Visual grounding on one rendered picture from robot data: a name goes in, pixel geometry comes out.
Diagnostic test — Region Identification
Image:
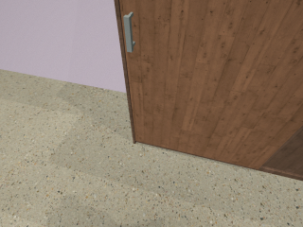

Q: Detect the handle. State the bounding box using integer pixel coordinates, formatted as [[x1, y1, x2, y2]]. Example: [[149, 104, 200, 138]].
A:
[[123, 12, 135, 53]]

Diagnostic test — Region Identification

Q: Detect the wardrobe door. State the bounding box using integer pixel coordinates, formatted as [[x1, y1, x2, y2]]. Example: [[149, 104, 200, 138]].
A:
[[262, 125, 303, 175], [119, 0, 303, 169]]

